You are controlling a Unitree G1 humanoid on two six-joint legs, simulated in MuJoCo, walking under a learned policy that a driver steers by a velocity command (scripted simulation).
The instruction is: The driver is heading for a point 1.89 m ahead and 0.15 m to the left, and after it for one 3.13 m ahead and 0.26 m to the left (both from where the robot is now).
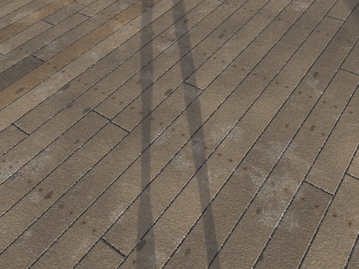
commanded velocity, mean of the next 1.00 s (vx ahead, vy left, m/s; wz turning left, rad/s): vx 0.50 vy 0.00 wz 0.22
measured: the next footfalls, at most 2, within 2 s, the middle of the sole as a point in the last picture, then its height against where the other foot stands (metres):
left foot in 0.32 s outside the picture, level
right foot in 0.84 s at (187, 224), level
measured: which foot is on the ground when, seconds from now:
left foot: up 0.00-0.30, down 0.32-0.86, up 0.88-1.00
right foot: down 0.00-0.34, up 0.36-0.82, down 0.84-1.00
